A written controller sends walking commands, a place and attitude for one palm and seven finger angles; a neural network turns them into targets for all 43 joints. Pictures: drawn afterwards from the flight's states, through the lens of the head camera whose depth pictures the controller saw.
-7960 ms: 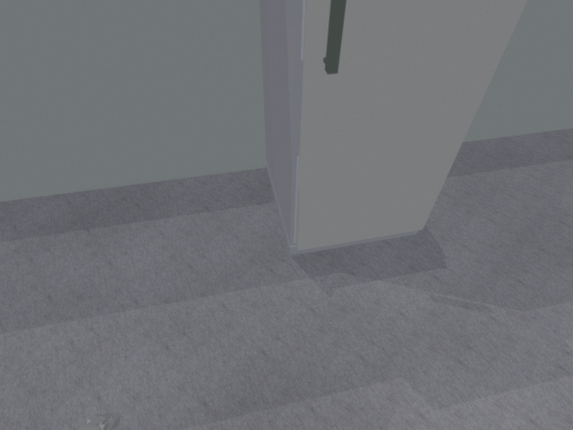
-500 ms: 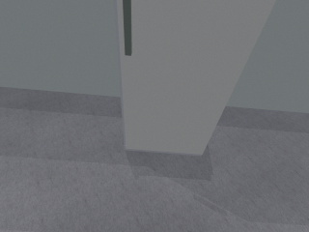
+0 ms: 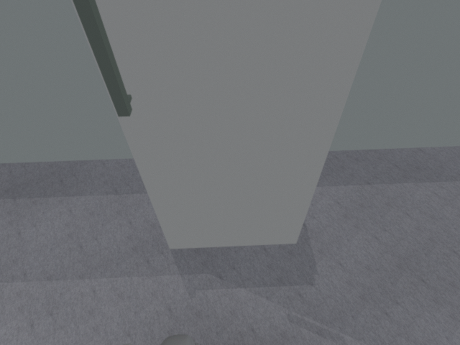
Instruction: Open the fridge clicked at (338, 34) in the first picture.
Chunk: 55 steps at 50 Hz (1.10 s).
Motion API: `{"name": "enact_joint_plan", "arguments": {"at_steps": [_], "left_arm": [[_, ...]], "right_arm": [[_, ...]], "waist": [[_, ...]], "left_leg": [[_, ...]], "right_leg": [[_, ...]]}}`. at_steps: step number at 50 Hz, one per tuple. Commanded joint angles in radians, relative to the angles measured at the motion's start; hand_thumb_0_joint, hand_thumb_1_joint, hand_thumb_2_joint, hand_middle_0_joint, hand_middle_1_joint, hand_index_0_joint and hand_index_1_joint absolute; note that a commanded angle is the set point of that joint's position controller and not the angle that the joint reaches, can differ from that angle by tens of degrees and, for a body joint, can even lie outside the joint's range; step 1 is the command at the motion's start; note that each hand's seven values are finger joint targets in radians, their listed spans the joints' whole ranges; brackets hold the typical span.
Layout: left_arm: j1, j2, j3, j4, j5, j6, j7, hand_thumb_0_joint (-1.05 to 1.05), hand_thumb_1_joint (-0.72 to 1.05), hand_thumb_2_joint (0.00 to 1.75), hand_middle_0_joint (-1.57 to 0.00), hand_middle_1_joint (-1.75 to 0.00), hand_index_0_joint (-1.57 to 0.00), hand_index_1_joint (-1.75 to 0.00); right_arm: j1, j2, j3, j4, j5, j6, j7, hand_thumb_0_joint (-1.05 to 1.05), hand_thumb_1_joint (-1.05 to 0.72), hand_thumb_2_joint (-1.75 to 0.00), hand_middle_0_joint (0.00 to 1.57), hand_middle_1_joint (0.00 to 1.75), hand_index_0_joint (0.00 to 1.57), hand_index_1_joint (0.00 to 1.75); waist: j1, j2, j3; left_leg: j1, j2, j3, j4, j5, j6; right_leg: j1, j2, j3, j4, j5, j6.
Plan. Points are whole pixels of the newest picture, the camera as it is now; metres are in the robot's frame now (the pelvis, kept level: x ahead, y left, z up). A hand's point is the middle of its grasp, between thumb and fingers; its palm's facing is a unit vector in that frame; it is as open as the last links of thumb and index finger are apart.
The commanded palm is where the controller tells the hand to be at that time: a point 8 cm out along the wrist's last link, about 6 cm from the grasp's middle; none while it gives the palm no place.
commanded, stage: take the last steps up to it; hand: left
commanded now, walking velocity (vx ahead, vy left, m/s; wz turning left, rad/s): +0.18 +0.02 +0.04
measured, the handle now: (98, 25) +0.58 +0.25 +0.28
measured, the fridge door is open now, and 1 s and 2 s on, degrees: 0 0 0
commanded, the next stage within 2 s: come to a stop and stand still in 0.10 s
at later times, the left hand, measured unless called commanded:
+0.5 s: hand out of the picture +0.05 +0.19 -0.18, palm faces +0.03 -0.99 -0.12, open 7.3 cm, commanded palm none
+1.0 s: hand out of the picture +0.02 +0.14 -0.14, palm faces +0.05 -0.98 -0.21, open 7.3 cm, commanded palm none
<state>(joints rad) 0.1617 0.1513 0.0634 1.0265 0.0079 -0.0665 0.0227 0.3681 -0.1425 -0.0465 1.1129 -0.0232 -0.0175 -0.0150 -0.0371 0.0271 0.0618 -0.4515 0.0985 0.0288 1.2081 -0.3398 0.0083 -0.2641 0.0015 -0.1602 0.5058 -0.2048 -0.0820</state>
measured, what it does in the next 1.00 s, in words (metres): steps on the spot: left foot, then right foot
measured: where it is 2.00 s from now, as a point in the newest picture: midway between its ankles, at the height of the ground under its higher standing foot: outside the picture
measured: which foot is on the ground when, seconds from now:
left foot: up 0.00-0.28, down 0.30-0.74, up 0.76-1.00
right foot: down 0.00-0.36, up 0.38-0.70, down 0.72-1.00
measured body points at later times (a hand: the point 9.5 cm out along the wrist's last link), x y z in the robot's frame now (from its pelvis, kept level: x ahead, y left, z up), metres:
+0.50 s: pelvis +0.08 +0.04 +0.00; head +0.10 +0.06 +0.45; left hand +0.05 +0.25 -0.17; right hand +0.18 -0.17 -0.14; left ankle +0.15 +0.14 -0.73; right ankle +0.05 -0.08 -0.70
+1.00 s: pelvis +0.02 -0.03 +0.02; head +0.01 -0.06 +0.47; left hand +0.01 +0.19 -0.13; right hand -0.01 -0.26 -0.15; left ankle +0.02 +0.13 -0.66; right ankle +0.02 -0.12 -0.73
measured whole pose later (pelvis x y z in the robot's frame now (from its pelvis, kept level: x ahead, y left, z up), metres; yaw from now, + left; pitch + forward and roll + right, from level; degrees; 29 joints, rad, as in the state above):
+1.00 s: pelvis +0.02 -0.03 +0.02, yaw -2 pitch +0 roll +3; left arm 0.34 0.09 0.02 1.07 0.02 -0.01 0.02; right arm 0.35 -0.21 -0.07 1.08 -0.03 0.06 0.01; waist 0.02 0.02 -0.01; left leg -0.43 0.02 0.04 0.96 -0.25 -0.06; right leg -0.17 -0.06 -0.08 0.36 -0.18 -0.03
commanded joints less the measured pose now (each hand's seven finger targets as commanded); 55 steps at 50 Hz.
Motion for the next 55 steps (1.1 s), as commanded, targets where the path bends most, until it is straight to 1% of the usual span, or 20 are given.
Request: {"name": "enact_joint_plan", "arguments": {"at_steps": [1,10,12,13,15,16,20,25,27,32,34,35,37,38,39,41,43,49,52,55], "left_arm": [[0.099,0.073,-0.005,-0.004,0.013,-0.008,-0.004,0.00,0.90,0.90,-0.20,-0.30,-0.20,-0.30],[0.214,0.122,-0.005,0.053,0.015,-0.008,-0.005,0.00,0.90,0.90,-0.20,-0.30,-0.20,-0.30],[0.204,0.100,-0.013,0.061,0.012,0.005,0.003,0.00,0.90,0.90,-0.20,-0.30,-0.20,-0.30],[0.201,0.082,-0.021,0.068,0.006,0.013,0.008,0.00,0.90,0.90,-0.20,-0.30,-0.20,-0.30],[0.271,0.023,-0.043,0.079,-0.006,0.028,0.017,0.00,0.90,0.90,-0.20,-0.30,-0.20,-0.30],[0.291,0.018,-0.047,0.093,-0.003,0.039,0.022,0.00,0.90,0.90,-0.20,-0.30,-0.20,-0.30],[0.257,0.068,-0.033,0.088,0.006,0.085,0.018,0.00,0.90,0.90,-0.20,-0.30,-0.20,-0.30],[0.235,0.058,-0.005,0.042,0.019,0.111,0.012,0.00,0.90,0.90,-0.20,-0.30,-0.20,-0.30],[0.220,0.046,-0.001,0.020,0.022,0.110,0.005,0.00,0.90,0.90,-0.20,-0.30,-0.20,-0.30],[0.222,0.020,-0.006,0.011,0.019,0.104,-0.004,0.00,0.90,0.90,-0.20,-0.30,-0.20,-0.30],[0.322,0.020,-0.006,0.053,0.015,0.097,-0.004,0.00,0.90,0.90,-0.20,-0.30,-0.20,-0.30],[0.373,0.049,-0.003,0.074,0.021,0.093,-0.001,0.00,0.90,0.90,-0.20,-0.30,-0.20,-0.30],[0.274,0.176,-0.002,0.026,0.030,0.080,0.010,0.00,0.90,0.90,-0.20,-0.30,-0.20,-0.30],[0.177,0.199,-0.003,-0.017,0.026,0.083,0.015,0.00,0.90,0.90,-0.20,-0.30,-0.20,-0.30],[0.122,0.188,0.002,-0.028,0.020,0.064,0.018,0.00,0.90,0.90,-0.20,-0.30,-0.20,-0.30],[0.092,0.165,-0.004,-0.029,0.014,0.053,0.015,0.00,0.90,0.90,-0.20,-0.30,-0.20,-0.30],[0.131,0.160,-0.002,-0.022,0.013,0.045,0.010,0.00,0.90,0.90,-0.20,-0.30,-0.20,-0.30],[0.284,0.141,0.009,0.019,0.013,0.042,0.025,0.00,0.90,0.90,-0.20,-0.30,-0.20,-0.30],[0.298,0.134,0.013,0.028,0.020,0.043,0.030,0.00,0.90,0.90,-0.20,-0.30,-0.20,-0.30],[0.276,0.124,0.007,0.032,0.027,0.046,0.023,0.00,0.90,0.90,-0.20,-0.30,-0.20,-0.30]], "right_arm": [[0.094,0.000,-0.008,-0.036,-0.008,0.013,0.009,0.00,-0.90,-0.90,0.20,0.30,0.20,0.30],[-0.153,-0.028,0.000,-0.110,0.001,-0.018,0.024,0.00,-0.90,-0.90,0.20,0.30,0.20,0.30],[-0.128,-0.028,0.009,-0.089,0.004,-0.025,0.011,0.00,-0.90,-0.90,0.20,0.30,0.20,0.30],[-0.084,-0.036,0.014,-0.067,0.005,-0.031,0.005,0.00,-0.90,-0.90,0.20,0.30,0.20,0.30],[-0.030,-0.130,0.009,-0.050,0.008,-0.040,-0.015,0.00,-0.90,-0.90,0.20,0.30,0.20,0.30],[-0.054,-0.147,0.006,-0.049,0.010,-0.026,-0.022,0.00,-0.90,-0.90,0.20,0.30,0.20,0.30],[-0.105,-0.150,0.001,-0.051,0.016,-0.001,-0.050,0.00,-0.90,-0.90,0.20,0.30,0.20,0.30],[-0.142,-0.179,-0.040,-0.087,0.007,0.019,-0.052,0.00,-0.90,-0.90,0.20,0.30,0.20,0.30],[-0.154,-0.178,-0.046,-0.100,0.003,0.020,-0.045,0.00,-0.90,-0.90,0.20,0.30,0.20,0.30],[-0.201,-0.173,-0.049,-0.110,-0.010,0.031,-0.020,0.00,-0.90,-0.90,0.20,0.30,0.20,0.30],[-0.226,-0.169,-0.049,-0.110,-0.009,0.042,-0.012,0.00,-0.90,-0.90,0.20,0.30,0.20,0.30],[-0.226,-0.138,-0.043,-0.112,-0.005,0.048,-0.007,0.00,-0.90,-0.90,0.20,0.30,0.20,0.30],[-0.232,-0.026,-0.019,-0.150,0.009,0.066,0.008,0.00,-0.90,-0.90,0.20,0.30,0.20,0.30],[-0.249,-0.077,-0.030,-0.159,0.000,0.070,0.014,0.00,-0.90,-0.90,0.20,0.30,0.20,0.30],[-0.220,-0.079,-0.032,-0.134,-0.005,0.073,0.017,0.00,-0.90,-0.90,0.20,0.30,0.20,0.30],[-0.107,-0.084,-0.034,-0.083,-0.006,0.068,0.025,0.00,-0.90,-0.90,0.20,0.30,0.20,0.30],[-0.049,-0.079,-0.032,-0.067,-0.006,0.057,0.030,0.00,-0.90,-0.90,0.20,0.30,0.20,0.30],[-0.098,-0.104,-0.031,-0.116,-0.010,0.058,0.023,0.00,-0.90,-0.90,0.20,0.30,0.20,0.30],[-0.114,-0.097,-0.027,-0.130,-0.007,0.057,0.020,0.00,-0.90,-0.90,0.20,0.30,0.20,0.30],[-0.112,-0.071,-0.019,-0.127,0.000,0.050,0.019,0.00,-0.90,-0.90,0.20,0.30,0.20,0.30]], "waist": [[-0.005,-0.146,0.011],[0.065,-0.133,0.003],[0.046,-0.101,-0.008],[0.030,-0.059,-0.039],[0.041,0.131,-0.130],[0.049,0.144,-0.117],[0.037,0.181,-0.033],[0.029,0.078,-0.121],[0.031,0.055,-0.151],[0.039,0.159,-0.115],[0.087,0.152,-0.097],[0.107,0.066,-0.066],[0.090,-0.317,0.088],[0.077,-0.235,0.148],[0.057,-0.274,0.173],[0.023,-0.187,0.159],[0.031,-0.152,0.098],[0.107,-0.151,0.001],[0.115,-0.187,-0.009],[0.102,-0.222,-0.003]], "left_leg": [[0.002,0.038,0.014,-0.139,0.084,-0.029],[0.022,-0.004,0.054,-0.523,0.084,-0.036],[0.167,-0.020,0.054,-0.676,0.169,-0.040],[0.276,-0.022,0.040,-0.773,0.331,-0.039],[0.459,0.185,-0.120,-0.761,0.873,0.048],[0.426,0.233,-0.118,-0.781,0.889,0.094],[0.345,0.264,-0.157,-0.882,0.914,0.153],[0.336,0.291,-0.137,-0.864,0.713,0.203],[0.334,0.273,-0.122,-0.871,0.585,0.192],[0.151,0.206,-0.115,-0.965,-0.017,0.126],[0.025,0.141,-0.072,-0.967,-0.226,0.059],[-0.054,0.076,-0.026,-0.908,-0.289,0.019],[-0.101,-0.060,0.066,-0.532,-0.161,-0.054],[-0.032,-0.040,0.009,-0.416,-0.117,-0.039],[-0.032,-0.027,-0.032,-0.374,-0.041,-0.028],[-0.022,-0.041,-0.016,-0.296,0.058,-0.031],[-0.062,-0.059,0.006,-0.270,0.098,-0.042],[-0.174,-0.047,-0.026,-0.226,0.070,-0.071],[-0.157,-0.033,-0.025,-0.273,0.011,-0.070],[-0.047,-0.044,0.006,-0.413,-0.029,-0.060]], "right_leg": [[-0.098,-0.243,0.167,-0.325,0.095,-0.067],[0.105,-0.275,0.212,-0.256,0.254,-0.085],[0.082,-0.239,0.180,-0.163,0.348,-0.051],[0.066,-0.187,0.143,-0.085,0.366,-0.010],[-0.018,-0.093,0.102,-0.004,0.029,0.081],[0.013,-0.080,0.093,0.009,-0.145,0.093],[-0.049,-0.076,0.120,0.231,-0.317,0.112],[-0.129,-0.072,0.150,0.447,-0.325,0.113],[-0.145,-0.067,0.140,0.452,-0.300,0.113],[0.007,-0.050,0.081,0.226,-0.260,0.098],[0.189,-0.022,0.032,0.025,-0.144,0.091],[0.247,-0.034,0.041,-0.070,-0.137,0.092],[-0.051,-0.363,0.516,-0.483,-0.709,-0.020],[-0.228,-0.410,0.541,-0.531,-0.725,-0.045],[-0.253,-0.370,0.528,-0.528,-0.666,-0.021],[-0.191,-0.310,0.390,-0.459,-0.464,0.005],[-0.040,-0.275,0.301,-0.386,-0.260,0.019],[0.209,-0.343,0.338,-0.307,-0.074,-0.032],[0.218,-0.365,0.363,-0.294,-0.069,-0.064],[0.141,-0.329,0.337,-0.303,-0.114,-0.059]]}}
